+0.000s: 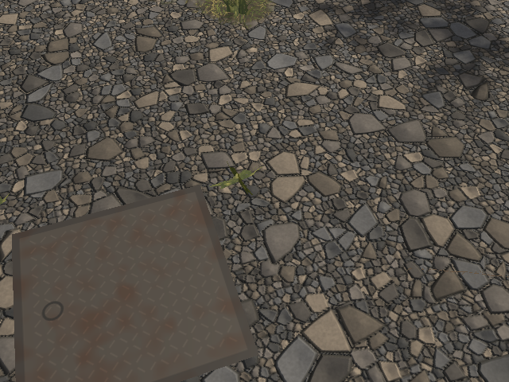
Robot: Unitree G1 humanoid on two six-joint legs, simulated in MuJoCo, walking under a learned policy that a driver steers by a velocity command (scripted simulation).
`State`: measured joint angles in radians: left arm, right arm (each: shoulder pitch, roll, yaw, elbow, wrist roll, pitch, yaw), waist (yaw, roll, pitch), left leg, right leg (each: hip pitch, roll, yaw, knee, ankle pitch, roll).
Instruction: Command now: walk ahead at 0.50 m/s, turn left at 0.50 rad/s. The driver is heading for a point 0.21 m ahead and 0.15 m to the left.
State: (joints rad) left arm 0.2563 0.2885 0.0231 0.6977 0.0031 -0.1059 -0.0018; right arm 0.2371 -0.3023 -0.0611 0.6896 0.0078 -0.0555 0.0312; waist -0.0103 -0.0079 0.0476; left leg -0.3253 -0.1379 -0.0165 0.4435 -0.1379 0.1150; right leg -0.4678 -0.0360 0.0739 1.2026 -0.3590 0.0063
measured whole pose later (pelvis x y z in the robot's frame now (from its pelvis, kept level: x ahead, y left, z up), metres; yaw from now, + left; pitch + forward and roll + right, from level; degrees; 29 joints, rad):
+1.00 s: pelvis +0.26 -0.04 +0.00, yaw +7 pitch -1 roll +0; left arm 0.13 0.23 0.04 0.91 0.00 0.00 0.02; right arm 0.25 -0.22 -0.03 0.87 -0.01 0.00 -0.04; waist 0.00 0.00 0.03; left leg -0.16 0.01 -0.04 0.55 -0.37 -0.02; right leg -0.28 0.02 0.02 0.55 -0.24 0.00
